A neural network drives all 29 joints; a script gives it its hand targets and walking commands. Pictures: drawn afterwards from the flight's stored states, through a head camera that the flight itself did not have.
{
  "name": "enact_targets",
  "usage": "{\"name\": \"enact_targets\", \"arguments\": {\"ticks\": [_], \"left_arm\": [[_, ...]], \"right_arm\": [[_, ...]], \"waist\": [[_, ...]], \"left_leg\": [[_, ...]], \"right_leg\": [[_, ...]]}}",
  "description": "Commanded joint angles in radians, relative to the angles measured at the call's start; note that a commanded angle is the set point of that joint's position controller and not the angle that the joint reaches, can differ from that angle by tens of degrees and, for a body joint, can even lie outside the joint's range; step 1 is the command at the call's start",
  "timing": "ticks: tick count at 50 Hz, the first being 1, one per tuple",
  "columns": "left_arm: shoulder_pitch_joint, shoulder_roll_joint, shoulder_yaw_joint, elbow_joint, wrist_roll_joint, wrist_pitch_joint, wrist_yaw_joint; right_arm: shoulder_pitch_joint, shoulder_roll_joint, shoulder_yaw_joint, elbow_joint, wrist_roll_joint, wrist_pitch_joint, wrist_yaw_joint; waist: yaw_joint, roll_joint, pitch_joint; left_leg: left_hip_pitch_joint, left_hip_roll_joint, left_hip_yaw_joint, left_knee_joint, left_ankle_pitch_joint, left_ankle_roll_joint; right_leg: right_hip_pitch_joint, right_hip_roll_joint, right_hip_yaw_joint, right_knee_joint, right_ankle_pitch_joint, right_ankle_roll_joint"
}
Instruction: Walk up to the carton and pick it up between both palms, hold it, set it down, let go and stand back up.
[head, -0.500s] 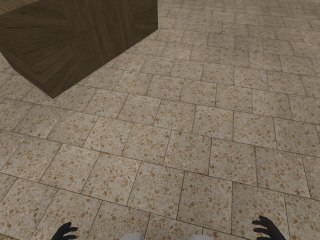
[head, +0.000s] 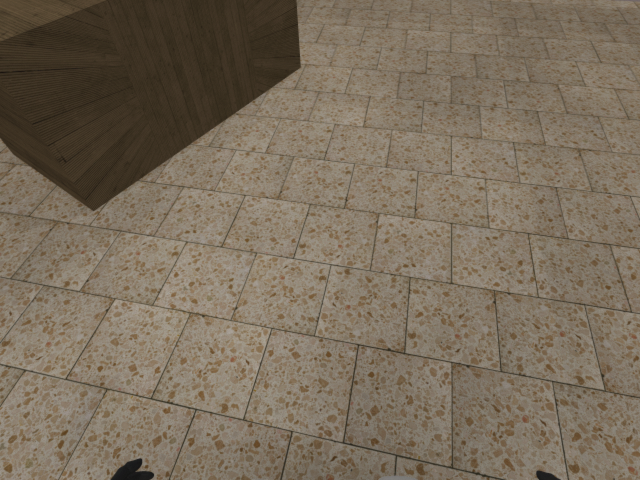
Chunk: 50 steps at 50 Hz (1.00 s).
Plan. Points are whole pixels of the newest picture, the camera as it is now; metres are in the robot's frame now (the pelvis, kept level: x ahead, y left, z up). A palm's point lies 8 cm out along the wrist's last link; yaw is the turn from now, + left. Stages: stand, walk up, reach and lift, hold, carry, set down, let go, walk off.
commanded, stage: stand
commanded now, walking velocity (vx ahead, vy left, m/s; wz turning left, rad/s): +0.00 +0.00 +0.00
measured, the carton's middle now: out of the picture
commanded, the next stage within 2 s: walk up in 0.70 s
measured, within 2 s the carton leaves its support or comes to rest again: neither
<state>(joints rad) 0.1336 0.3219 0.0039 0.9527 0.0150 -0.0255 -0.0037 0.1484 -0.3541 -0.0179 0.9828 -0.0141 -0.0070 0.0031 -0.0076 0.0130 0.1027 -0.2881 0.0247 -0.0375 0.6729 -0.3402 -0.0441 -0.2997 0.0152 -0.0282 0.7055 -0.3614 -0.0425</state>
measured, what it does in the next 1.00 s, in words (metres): stands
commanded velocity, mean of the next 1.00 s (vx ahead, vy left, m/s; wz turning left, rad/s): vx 0.00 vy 0.00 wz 0.00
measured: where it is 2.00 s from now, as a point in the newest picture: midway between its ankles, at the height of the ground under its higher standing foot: (288, 404)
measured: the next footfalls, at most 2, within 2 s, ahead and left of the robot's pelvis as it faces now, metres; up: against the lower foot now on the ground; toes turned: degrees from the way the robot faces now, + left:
left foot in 1.26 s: +0.17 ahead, +0.22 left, +0.00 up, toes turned +23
right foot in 1.78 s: +0.54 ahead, +0.05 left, +0.00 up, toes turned +26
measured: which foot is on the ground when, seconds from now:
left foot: down 0.00-0.98, up 1.00-1.00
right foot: down 0.00-1.00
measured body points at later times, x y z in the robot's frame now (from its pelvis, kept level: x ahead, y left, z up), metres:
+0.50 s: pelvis +0.00 +0.00 +0.02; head +0.01 -0.01 +0.47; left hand +0.11 +0.28 -0.10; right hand +0.09 -0.29 -0.12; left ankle +0.02 +0.15 -0.72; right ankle +0.01 -0.09 -0.72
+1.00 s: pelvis +0.01 +0.00 +0.02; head +0.02 +0.00 +0.47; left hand +0.09 +0.30 -0.10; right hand +0.09 -0.29 -0.11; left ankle +0.01 +0.15 -0.71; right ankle +0.01 -0.09 -0.72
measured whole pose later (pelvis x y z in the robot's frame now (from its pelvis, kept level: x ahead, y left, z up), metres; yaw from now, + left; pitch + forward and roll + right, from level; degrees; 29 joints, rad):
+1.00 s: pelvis +0.01 +0.00 +0.02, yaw +4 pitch -2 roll -1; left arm 0.11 0.32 0.04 1.07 0.02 -0.04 -0.03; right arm 0.16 -0.34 -0.03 1.08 -0.02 0.01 0.03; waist -0.01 0.03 0.05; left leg -0.23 0.04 -0.06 0.55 -0.33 0.01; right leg -0.13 0.02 -0.09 0.41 -0.28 -0.04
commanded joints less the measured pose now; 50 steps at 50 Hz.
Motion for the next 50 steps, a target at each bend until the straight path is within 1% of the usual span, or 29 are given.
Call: {"name": "enact_targets", "arguments": {"ticks": [1,2,3,5,9,15,18,19,20,22,24,28,29,31,32,34,35,39,40,41,42,43,44,45,46,47,48,49,50], "left_arm": [[-0.061,0.240,0.051,-0.022,-0.003,-0.020,0.009],[-0.071,0.225,0.039,-0.031,-0.004,-0.022,0.013],[-0.046,0.231,0.041,-0.027,-0.003,-0.023,0.008],[-0.052,0.231,0.039,0.010,-0.011,-0.020,0.008],[-0.067,0.276,0.050,0.019,-0.002,-0.019,0.013],[-0.132,0.225,0.036,0.040,-0.005,-0.009,0.019],[-0.098,0.236,0.036,0.052,-0.013,-0.013,0.017],[-0.075,0.215,0.031,0.059,-0.003,-0.018,0.015],[-0.084,0.253,0.040,0.082,-0.013,-0.015,0.015],[-0.122,0.257,0.047,0.063,0.001,-0.018,0.017],[-0.123,0.238,0.040,0.056,0.000,-0.020,0.011],[-0.086,0.227,0.040,0.097,-0.002,-0.022,0.009],[-0.082,0.224,0.023,0.097,-0.010,-0.020,0.010],[-0.111,0.242,0.031,0.094,-0.004,-0.021,0.009],[-0.125,0.213,0.032,0.085,-0.010,-0.020,0.014],[-0.108,0.231,0.034,0.083,0.000,-0.024,0.017],[-0.114,0.248,0.032,0.080,-0.007,-0.019,0.017],[-0.102,0.249,0.030,0.111,-0.011,-0.019,0.009],[-0.087,0.229,0.037,0.103,-0.014,-0.017,0.014],[-0.106,0.251,0.038,0.103,-0.007,-0.016,0.017],[-0.105,0.221,0.025,0.091,-0.006,-0.017,0.008],[-0.090,0.254,0.037,0.110,-0.017,-0.013,0.012],[-0.098,0.237,0.033,0.112,-0.007,-0.013,0.011],[0.006,0.379,0.131,0.034,0.015,-0.034,-0.020],[0.093,0.402,0.149,0.066,0.012,-0.040,-0.018],[0.094,0.415,0.168,0.054,0.014,-0.047,-0.017],[0.005,0.399,0.167,0.021,0.016,-0.049,-0.018],[0.034,0.384,0.167,-0.029,0.021,-0.058,-0.020],[-0.003,0.363,0.172,-0.047,0.019,-0.064,-0.022]], "right_arm": [[-0.057,-0.210,-0.036,-0.025,0.000,-0.030,-0.012],[-0.061,-0.185,-0.031,-0.044,0.007,-0.025,-0.007],[-0.038,-0.226,-0.046,-0.027,-0.007,-0.027,-0.011],[-0.060,-0.210,-0.036,-0.012,-0.001,-0.026,-0.014],[-0.087,-0.191,-0.033,-0.016,-0.002,-0.014,-0.005],[-0.069,-0.176,-0.023,0.040,0.006,-0.023,-0.017],[-0.069,-0.164,-0.013,0.027,-0.002,-0.017,-0.007],[-0.057,-0.177,-0.019,0.039,0.008,-0.020,-0.007],[-0.086,-0.170,-0.021,0.036,0.010,-0.029,-0.007],[-0.068,-0.186,-0.025,0.058,0.009,-0.032,-0.008],[-0.086,-0.210,-0.030,0.049,0.004,-0.023,-0.007],[-0.079,-0.199,-0.028,0.062,0.002,-0.025,-0.016],[-0.056,-0.192,-0.017,0.070,0.001,-0.019,-0.010],[-0.092,-0.162,-0.008,0.057,0.007,-0.015,-0.009],[-0.084,-0.172,-0.017,0.048,0.002,-0.020,-0.015],[-0.064,-0.177,-0.015,0.077,0.001,-0.023,-0.015],[-0.081,-0.159,-0.002,0.070,0.002,-0.014,-0.007],[-0.055,-0.181,-0.013,0.070,0.006,-0.025,-0.017],[-0.065,-0.199,-0.014,0.081,0.000,-0.019,-0.012],[-0.078,-0.201,-0.015,0.083,-0.001,-0.013,-0.013],[-0.098,-0.203,-0.020,0.070,0.009,-0.014,-0.012],[-0.075,-0.197,-0.019,0.068,0.003,-0.020,-0.006],[-0.061,-0.189,-0.012,0.083,0.001,-0.021,-0.010],[-0.016,-0.305,-0.083,0.021,0.002,-0.013,0.021],[-0.144,-0.293,-0.081,-0.039,-0.001,-0.005,0.030],[-0.210,-0.233,-0.063,-0.077,-0.012,0.001,0.036],[-0.137,-0.230,-0.070,-0.066,-0.027,0.009,0.037],[-0.148,-0.262,-0.078,-0.076,-0.027,-0.005,0.052],[-0.143,-0.241,-0.074,-0.108,-0.036,-0.009,0.060]], "waist": [[0.006,-0.029,-0.142],[0.005,-0.052,-0.133],[0.003,0.012,-0.163],[0.010,-0.040,-0.177],[0.002,-0.023,-0.120],[-0.002,-0.054,-0.090],[0.012,0.016,-0.095],[0.020,-0.048,-0.115],[0.008,-0.004,-0.119],[0.007,-0.036,-0.125],[0.012,0.045,-0.144],[0.026,-0.066,-0.092],[0.025,-0.024,-0.109],[0.022,-0.048,-0.133],[0.008,0.018,-0.112],[0.016,-0.031,-0.101],[0.007,0.008,-0.108],[-0.003,0.003,-0.132],[0.032,0.069,-0.137],[0.013,0.017,-0.110],[0.022,0.055,-0.116],[0.004,0.003,-0.083],[0.025,-0.042,-0.091],[0.075,-0.070,-0.136],[0.134,-0.089,-0.044],[0.140,-0.277,-0.044],[0.096,-0.234,-0.044],[0.123,-0.136,-0.040],[0.108,-0.121,-0.017]], "left_leg": [[0.062,0.055,-0.071,-0.155,0.161,0.088],[0.066,0.054,-0.051,-0.143,0.166,0.081],[0.090,0.063,-0.072,-0.157,0.183,0.078],[0.083,0.071,-0.061,-0.146,0.225,0.082],[0.084,0.060,-0.041,-0.185,0.212,0.071],[0.129,0.076,-0.078,-0.272,0.165,0.077],[0.113,0.086,-0.055,-0.298,0.181,0.065],[0.117,0.077,-0.071,-0.300,0.205,0.069],[0.124,0.071,-0.045,-0.282,0.238,0.060],[0.141,0.075,-0.046,-0.312,0.195,0.057],[0.190,0.089,-0.068,-0.336,0.242,0.059],[0.136,0.075,-0.049,-0.312,0.201,0.067],[0.131,0.088,-0.055,-0.332,0.194,0.068],[0.172,0.094,-0.067,-0.350,0.236,0.064],[0.148,0.093,-0.067,-0.352,0.262,0.059],[0.160,0.093,-0.072,-0.353,0.263,0.069],[0.166,0.091,-0.065,-0.355,0.268,0.068],[0.178,0.096,-0.074,-0.365,0.233,0.068],[0.166,0.101,-0.061,-0.359,0.251,0.064],[0.152,0.098,-0.076,-0.380,0.225,0.066],[0.176,0.094,-0.053,-0.366,0.201,0.065],[0.174,0.095,-0.066,-0.361,0.217,0.058],[0.146,0.103,-0.070,-0.365,0.206,0.060],[-0.120,0.057,-0.141,-0.241,-0.245,0.128],[-0.414,0.018,-0.058,-0.130,-0.219,0.099],[-0.479,0.007,0.055,0.182,-0.071,0.097],[-0.480,0.077,0.016,0.279,-0.053,0.078],[-0.449,0.121,0.015,0.245,-0.059,0.091],[-0.450,0.145,-0.014,0.273,-0.052,0.084]], "right_leg": [[0.052,-0.142,0.168,-0.255,0.164,-0.037],[0.059,-0.151,0.163,-0.265,0.164,-0.039],[0.060,-0.146,0.163,-0.249,0.134,-0.040],[0.096,-0.146,0.160,-0.260,0.232,-0.042],[0.078,-0.153,0.168,-0.288,0.338,-0.037],[0.076,-0.146,0.175,-0.390,0.118,-0.025],[0.115,-0.134,0.149,-0.378,0.166,-0.012],[0.150,-0.144,0.158,-0.384,0.199,-0.009],[0.150,-0.147,0.143,-0.381,0.303,0.001],[0.147,-0.140,0.154,-0.399,0.226,-0.004],[0.123,-0.121,0.130,-0.381,0.211,-0.002],[0.136,-0.136,0.146,-0.444,0.190,0.021],[0.155,-0.161,0.167,-0.439,0.176,-0.010],[0.167,-0.138,0.119,-0.425,0.241,0.010],[0.173,-0.128,0.126,-0.410,0.258,0.007],[0.154,-0.139,0.120,-0.411,0.355,0.014],[0.167,-0.137,0.125,-0.410,0.324,0.014],[0.184,-0.140,0.143,-0.432,0.269,0.010],[0.194,-0.137,0.136,-0.434,0.229,0.001],[0.173,-0.141,0.140,-0.435,0.187,-0.001],[0.147,-0.140,0.137,-0.438,0.164,0.000],[0.125,-0.125,0.134,-0.456,0.149,0.011],[0.144,-0.126,0.133,-0.449,0.150,0.006],[0.359,-0.126,0.035,-0.362,-0.333,-0.019],[0.500,-0.224,0.150,-0.461,-0.443,-0.060],[0.463,-0.407,0.315,-0.628,-0.502,-0.128],[0.401,-0.475,0.326,-0.648,-0.468,-0.145],[0.362,-0.469,0.335,-0.630,-0.413,-0.169],[0.322,-0.477,0.320,-0.618,-0.340,-0.177]]}}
